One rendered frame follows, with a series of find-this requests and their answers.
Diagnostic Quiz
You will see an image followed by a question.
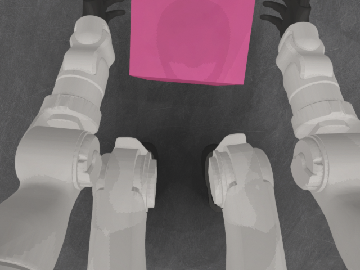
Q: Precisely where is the right robot hand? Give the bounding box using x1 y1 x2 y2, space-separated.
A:
260 0 311 38

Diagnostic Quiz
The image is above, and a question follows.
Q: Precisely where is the robot right forearm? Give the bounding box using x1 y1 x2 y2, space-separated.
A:
276 22 360 139

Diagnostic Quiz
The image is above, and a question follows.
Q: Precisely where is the carton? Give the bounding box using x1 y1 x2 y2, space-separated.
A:
129 0 255 86

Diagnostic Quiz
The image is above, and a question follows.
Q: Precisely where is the left robot hand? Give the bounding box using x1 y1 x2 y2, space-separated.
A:
82 0 126 24

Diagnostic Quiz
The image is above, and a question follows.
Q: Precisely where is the robot right thigh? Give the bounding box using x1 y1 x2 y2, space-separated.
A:
208 143 287 270

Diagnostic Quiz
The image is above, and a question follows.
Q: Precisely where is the robot left forearm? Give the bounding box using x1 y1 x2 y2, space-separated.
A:
15 15 115 178

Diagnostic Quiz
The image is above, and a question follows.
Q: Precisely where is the robot left upper arm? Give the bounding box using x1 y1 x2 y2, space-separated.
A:
0 126 102 270

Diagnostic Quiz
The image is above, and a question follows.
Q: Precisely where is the robot right upper arm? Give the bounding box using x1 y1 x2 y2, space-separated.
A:
290 133 360 270

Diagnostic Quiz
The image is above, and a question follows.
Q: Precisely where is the left robot foot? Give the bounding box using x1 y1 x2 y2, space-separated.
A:
141 142 159 209

